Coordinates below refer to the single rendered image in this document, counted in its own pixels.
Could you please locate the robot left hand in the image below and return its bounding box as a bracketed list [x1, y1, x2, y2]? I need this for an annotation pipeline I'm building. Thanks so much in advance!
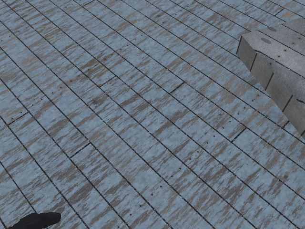
[8, 212, 61, 229]

